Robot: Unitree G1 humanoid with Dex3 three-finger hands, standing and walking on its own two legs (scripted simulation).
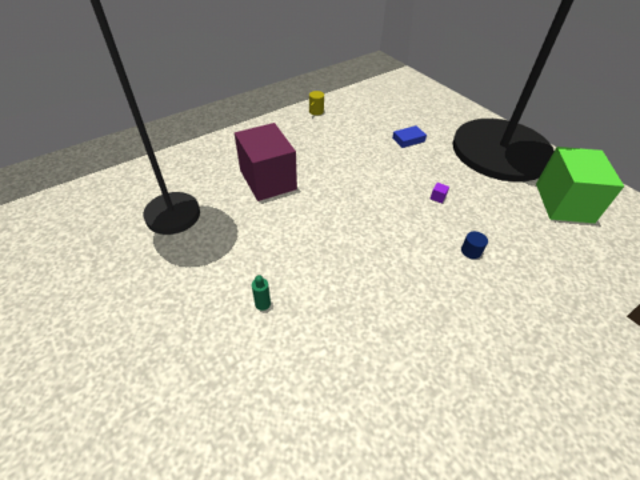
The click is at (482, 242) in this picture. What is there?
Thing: low tin
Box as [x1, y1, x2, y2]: [461, 231, 487, 258]
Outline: 472,231 467,234 461,247 461,250 464,255 470,258 477,258 480,256 485,247 487,239 483,234 476,231
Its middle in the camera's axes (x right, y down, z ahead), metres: +0.64 +0.01 +1.62
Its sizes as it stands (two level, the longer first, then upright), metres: 0.085 0.085 0.077
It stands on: the floor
